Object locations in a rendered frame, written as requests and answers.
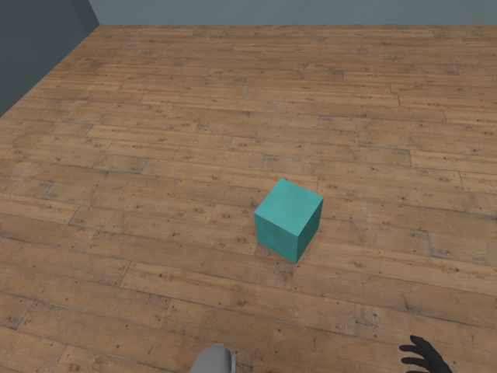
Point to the carton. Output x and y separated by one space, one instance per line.
287 219

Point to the robot left thigh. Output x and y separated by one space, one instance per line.
214 360

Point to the right robot hand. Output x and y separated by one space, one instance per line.
433 362

